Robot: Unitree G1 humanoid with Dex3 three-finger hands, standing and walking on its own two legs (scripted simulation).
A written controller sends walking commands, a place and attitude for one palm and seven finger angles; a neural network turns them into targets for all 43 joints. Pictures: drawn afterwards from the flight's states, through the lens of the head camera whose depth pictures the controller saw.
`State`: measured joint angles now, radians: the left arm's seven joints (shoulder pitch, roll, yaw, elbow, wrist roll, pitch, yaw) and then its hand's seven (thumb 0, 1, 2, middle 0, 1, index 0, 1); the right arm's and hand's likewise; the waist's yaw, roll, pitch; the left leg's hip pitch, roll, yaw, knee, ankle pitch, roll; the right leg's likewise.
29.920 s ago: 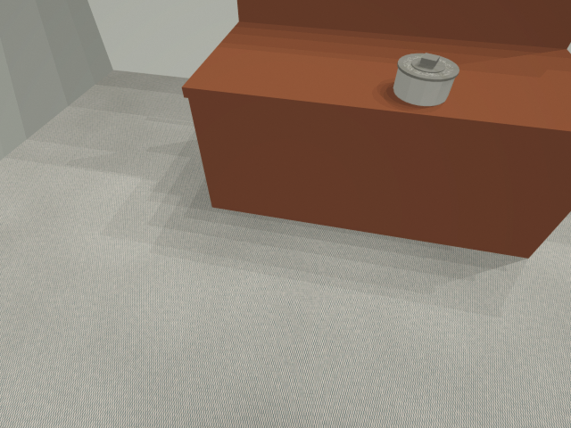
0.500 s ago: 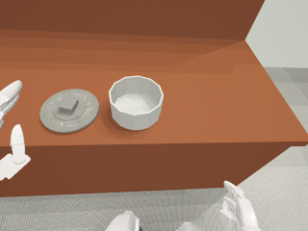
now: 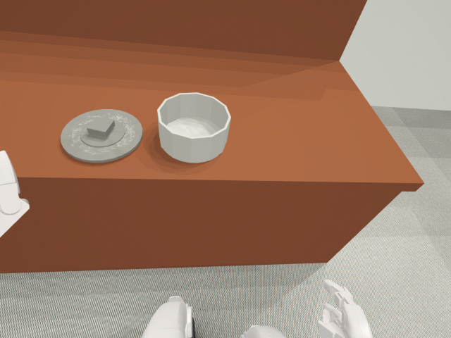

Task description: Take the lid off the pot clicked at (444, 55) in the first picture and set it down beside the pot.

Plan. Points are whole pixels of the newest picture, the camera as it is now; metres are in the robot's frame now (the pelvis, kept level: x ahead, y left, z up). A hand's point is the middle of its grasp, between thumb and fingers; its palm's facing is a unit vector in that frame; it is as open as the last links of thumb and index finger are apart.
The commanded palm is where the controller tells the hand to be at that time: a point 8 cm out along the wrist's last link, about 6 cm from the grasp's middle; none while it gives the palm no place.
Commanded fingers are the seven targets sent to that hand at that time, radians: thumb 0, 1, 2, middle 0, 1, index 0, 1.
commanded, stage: stop stepping back and stand still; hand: left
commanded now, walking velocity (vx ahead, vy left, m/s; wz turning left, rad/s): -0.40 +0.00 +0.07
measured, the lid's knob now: (101, 126) +0.59 +0.34 -0.02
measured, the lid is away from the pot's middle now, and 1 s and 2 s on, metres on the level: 0.24 0.24 0.24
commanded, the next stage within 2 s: none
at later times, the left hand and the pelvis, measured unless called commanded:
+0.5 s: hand out of the picture +0.02 +0.25 +0.22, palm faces +0.36 -0.81 -0.47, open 7.4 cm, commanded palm -0.04 +0.29 +0.23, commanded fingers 0.00 0.90 0.90 -0.20 -0.30 -0.20 -0.30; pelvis -0.17 +0.01 +0.00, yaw +0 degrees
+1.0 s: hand out of the picture -0.03 +0.31 +0.09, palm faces +0.18 -0.93 -0.33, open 7.4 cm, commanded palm none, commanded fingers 0.00 0.90 0.90 -0.20 -0.30 -0.20 -0.30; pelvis -0.31 +0.08 +0.02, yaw +0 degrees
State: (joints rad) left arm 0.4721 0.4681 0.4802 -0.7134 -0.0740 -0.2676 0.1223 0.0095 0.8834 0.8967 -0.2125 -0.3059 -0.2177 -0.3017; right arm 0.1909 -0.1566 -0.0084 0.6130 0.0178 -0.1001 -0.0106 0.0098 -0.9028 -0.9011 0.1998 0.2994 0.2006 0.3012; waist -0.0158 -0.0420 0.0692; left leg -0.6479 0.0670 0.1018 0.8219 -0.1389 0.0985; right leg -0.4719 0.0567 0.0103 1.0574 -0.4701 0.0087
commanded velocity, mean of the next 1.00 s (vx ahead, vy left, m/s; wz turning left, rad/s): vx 0.28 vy -0.06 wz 0.01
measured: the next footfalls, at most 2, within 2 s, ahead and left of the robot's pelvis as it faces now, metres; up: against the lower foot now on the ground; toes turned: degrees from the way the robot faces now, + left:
right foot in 0.04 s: +0.03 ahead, -0.14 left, +0.00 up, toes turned +0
left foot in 0.26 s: -0.06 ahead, +0.11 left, +0.00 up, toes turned +0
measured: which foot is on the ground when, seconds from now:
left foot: down 0.00-0.08, up 0.10-0.24, down 0.26-0.48, up 0.50-0.64, down 0.66-1.00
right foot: up 0.00-0.02, down 0.04-0.28, up 0.30-0.44, down 0.46-0.68, up 0.70-1.00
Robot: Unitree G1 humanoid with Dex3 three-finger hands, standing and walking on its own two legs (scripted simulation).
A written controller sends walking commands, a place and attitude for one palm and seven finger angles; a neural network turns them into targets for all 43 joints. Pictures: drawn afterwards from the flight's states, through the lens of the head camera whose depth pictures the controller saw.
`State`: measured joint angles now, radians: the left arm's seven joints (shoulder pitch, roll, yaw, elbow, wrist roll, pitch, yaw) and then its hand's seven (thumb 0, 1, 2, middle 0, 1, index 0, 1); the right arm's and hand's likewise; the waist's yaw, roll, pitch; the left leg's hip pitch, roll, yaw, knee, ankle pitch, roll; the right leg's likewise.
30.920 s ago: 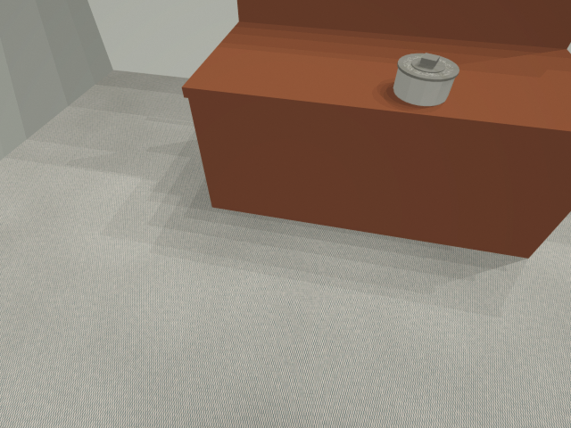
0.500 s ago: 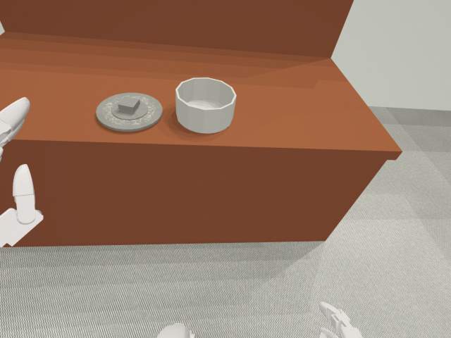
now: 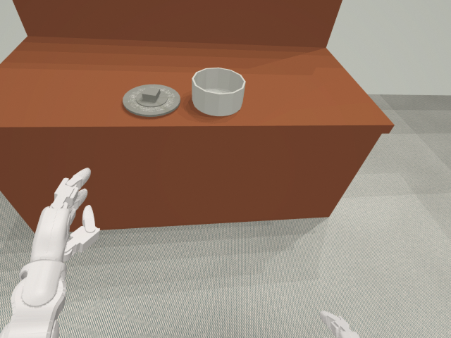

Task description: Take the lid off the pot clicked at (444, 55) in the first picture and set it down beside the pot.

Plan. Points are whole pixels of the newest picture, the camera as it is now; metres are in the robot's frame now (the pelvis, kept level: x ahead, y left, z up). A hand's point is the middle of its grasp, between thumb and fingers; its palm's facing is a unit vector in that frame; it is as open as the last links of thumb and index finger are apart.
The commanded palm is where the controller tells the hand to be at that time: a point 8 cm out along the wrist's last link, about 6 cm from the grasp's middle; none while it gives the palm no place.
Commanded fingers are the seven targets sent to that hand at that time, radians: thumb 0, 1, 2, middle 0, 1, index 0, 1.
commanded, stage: stop stepping back and stand still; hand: left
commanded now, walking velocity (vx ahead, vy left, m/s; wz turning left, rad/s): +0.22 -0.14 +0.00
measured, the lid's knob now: (151, 93) +0.89 +0.27 -0.05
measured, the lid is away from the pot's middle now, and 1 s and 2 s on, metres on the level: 0.24 0.24 0.24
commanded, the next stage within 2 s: let the arm hang, fingers relaxed in 1.08 s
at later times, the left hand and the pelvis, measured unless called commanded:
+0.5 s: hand out of the picture +0.03 +0.25 -0.19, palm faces -0.07 -0.97 -0.22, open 7.2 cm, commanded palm none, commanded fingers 0.00 0.90 0.90 -0.20 -0.30 -0.20 -0.30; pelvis -0.02 +0.04 -0.01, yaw -1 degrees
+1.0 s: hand out of the picture +0.14 +0.21 -0.14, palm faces -0.03 -0.98 -0.19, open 7.4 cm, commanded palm none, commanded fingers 0.00 0.90 0.90 -0.20 -0.30 -0.20 -0.30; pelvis +0.04 +0.04 +0.03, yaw -1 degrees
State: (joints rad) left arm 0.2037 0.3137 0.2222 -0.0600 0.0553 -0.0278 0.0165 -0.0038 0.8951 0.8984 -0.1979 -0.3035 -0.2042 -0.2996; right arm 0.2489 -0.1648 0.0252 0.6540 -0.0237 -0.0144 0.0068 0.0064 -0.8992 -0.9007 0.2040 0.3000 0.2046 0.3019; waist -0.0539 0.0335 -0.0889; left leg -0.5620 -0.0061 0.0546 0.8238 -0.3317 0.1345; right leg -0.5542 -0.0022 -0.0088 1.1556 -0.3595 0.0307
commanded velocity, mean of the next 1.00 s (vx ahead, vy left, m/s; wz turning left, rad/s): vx -0.02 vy -0.03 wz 0.00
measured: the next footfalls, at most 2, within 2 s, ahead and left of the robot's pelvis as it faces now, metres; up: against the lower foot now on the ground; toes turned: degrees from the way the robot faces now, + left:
right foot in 0.20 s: -0.05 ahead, -0.15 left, +0.00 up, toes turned -3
left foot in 0.48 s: +0.01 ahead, +0.14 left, +0.00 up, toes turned +0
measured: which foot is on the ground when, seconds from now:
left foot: down 0.00-0.22, up 0.24-0.46, down 0.48-1.00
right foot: up 0.00-0.18, down 0.20-0.46, up 0.48-0.72, down 0.74-1.00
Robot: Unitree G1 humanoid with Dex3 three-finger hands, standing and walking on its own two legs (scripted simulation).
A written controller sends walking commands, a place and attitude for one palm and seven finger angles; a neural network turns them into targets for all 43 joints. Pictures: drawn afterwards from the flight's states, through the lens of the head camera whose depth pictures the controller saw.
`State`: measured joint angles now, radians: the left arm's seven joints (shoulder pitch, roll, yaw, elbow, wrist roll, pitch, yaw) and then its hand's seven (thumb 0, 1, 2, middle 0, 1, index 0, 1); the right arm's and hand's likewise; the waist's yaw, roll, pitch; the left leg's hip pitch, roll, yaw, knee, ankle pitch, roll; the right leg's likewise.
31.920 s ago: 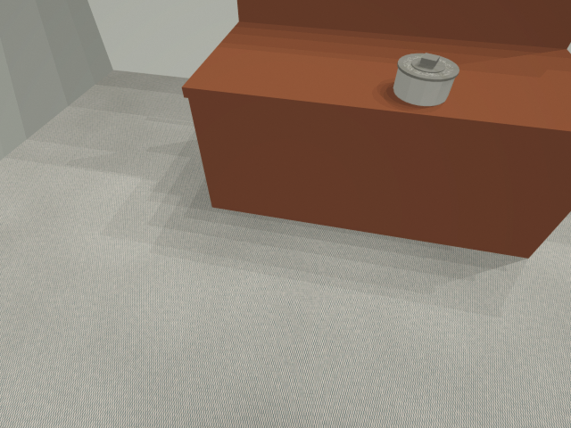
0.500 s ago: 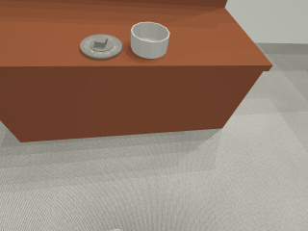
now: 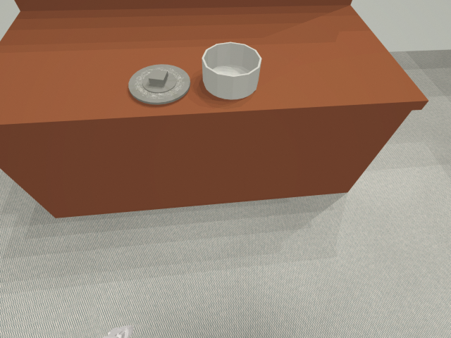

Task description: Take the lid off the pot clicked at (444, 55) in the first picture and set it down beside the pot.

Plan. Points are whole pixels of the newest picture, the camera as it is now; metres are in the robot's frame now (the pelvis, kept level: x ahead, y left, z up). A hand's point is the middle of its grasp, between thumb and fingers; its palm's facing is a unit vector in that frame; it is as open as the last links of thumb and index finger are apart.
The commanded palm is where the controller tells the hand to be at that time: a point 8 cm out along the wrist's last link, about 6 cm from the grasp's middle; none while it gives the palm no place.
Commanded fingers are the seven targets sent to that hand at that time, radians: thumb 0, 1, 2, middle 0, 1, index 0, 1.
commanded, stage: stop stepping back and stand still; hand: left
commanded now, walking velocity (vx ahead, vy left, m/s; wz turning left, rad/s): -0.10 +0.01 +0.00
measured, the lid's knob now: (158, 76) +0.85 +0.23 -0.08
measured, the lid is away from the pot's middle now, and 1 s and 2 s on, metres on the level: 0.24 0.24 0.24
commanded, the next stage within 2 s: let the arm hang, fingers relaxed in 0.08 s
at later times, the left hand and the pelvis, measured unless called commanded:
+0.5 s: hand out of the picture +0.03 +0.18 -0.17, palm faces -0.01 -0.98 -0.19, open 7.4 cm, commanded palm none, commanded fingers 0.00 0.90 0.90 -0.20 -0.30 -0.20 -0.30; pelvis -0.02 +0.00 +0.01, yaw +0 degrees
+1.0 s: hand out of the picture +0.00 +0.18 -0.18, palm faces +0.00 -0.99 -0.16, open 7.3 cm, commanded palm none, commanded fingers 0.00 0.90 0.90 -0.20 -0.30 -0.20 -0.30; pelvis +0.00 +0.02 +0.00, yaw -1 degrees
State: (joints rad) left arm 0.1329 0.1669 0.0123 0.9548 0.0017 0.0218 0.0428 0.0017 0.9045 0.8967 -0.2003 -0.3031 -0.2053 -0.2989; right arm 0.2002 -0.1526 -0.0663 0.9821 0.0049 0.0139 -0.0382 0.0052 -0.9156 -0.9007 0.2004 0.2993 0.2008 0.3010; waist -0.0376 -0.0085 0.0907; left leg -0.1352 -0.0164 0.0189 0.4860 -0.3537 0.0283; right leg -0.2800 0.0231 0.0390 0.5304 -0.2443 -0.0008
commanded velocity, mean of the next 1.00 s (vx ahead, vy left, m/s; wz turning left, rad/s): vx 0.00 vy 0.00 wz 0.00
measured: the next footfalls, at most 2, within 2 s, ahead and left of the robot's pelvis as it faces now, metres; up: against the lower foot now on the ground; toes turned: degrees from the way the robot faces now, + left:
none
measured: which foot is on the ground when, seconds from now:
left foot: down 0.00-1.00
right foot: down 0.00-1.00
